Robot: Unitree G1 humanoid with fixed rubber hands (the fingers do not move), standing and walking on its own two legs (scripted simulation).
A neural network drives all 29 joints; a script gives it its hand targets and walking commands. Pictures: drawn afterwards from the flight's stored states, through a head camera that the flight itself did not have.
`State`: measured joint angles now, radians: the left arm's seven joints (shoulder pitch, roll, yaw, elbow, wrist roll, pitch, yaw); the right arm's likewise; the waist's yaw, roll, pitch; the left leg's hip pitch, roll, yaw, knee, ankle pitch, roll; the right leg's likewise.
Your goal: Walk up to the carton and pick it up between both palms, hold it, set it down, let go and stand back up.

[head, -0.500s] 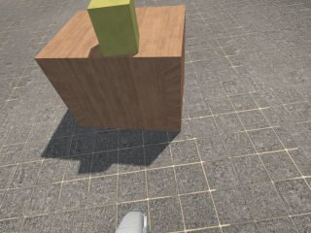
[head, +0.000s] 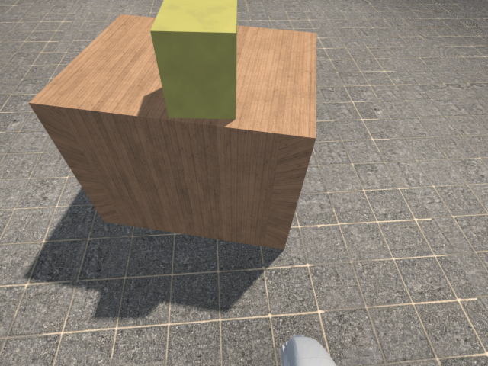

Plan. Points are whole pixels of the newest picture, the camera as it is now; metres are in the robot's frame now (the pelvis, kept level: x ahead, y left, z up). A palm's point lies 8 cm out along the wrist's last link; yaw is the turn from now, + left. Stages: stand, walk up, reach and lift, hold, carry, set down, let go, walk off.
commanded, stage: walk up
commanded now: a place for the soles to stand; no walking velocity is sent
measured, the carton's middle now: (201, 60) +0.89 +0.11 +0.04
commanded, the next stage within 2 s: none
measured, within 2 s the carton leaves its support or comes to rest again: neither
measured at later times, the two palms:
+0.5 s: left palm (115, 342) +0.19 +0.23 -0.10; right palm (389, 316) +0.22 -0.28 -0.14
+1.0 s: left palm (97, 232) +0.42 +0.33 -0.13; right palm (317, 246) +0.37 -0.16 -0.13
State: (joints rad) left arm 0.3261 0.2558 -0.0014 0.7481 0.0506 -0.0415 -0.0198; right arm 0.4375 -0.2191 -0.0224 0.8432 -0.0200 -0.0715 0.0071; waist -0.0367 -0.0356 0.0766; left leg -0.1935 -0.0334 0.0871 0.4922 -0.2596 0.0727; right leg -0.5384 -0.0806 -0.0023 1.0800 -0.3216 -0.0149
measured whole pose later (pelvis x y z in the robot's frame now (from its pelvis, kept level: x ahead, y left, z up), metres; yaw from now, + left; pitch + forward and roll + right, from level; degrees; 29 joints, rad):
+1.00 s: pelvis +0.36 +0.09 +0.00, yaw +0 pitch -3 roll +0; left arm 0.32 0.24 0.00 0.77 0.04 -0.03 0.02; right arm 0.36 -0.22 -0.01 0.85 -0.02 -0.03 0.00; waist -0.03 -0.02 0.12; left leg -0.25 -0.01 0.10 0.54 -0.24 0.06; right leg -0.45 -0.05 -0.03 1.02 -0.43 -0.02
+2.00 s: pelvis +0.38 +0.12 +0.00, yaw -5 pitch -1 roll +1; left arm 0.29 0.24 -0.02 0.93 0.02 0.02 0.01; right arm 0.38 -0.28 0.02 0.98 -0.01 0.01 0.01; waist 0.00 0.03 0.02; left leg -0.24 0.01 0.03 0.54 -0.28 0.00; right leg -0.36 -0.02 0.05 0.57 -0.28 0.01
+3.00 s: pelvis +0.43 +0.11 +0.00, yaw -2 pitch -2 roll +0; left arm 0.22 0.25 -0.05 0.99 0.02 0.00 0.02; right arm 0.29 -0.26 0.04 1.01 0.00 0.00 -0.02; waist 0.01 0.01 0.06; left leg -0.12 0.00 -0.04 0.49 -0.34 -0.01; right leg -0.21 -0.03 -0.01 0.52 -0.27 0.02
